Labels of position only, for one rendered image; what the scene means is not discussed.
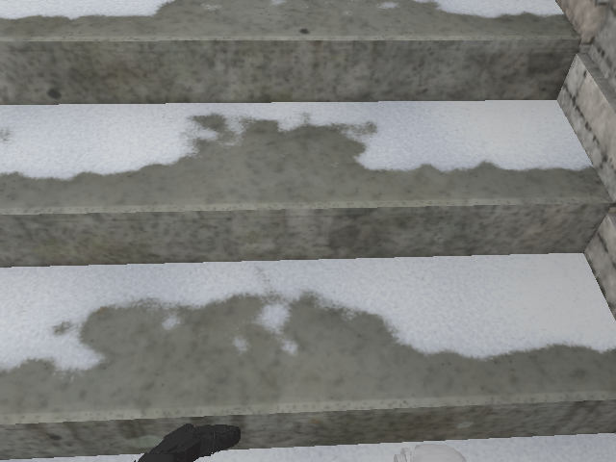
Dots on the robot left hand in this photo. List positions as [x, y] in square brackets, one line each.
[188, 443]

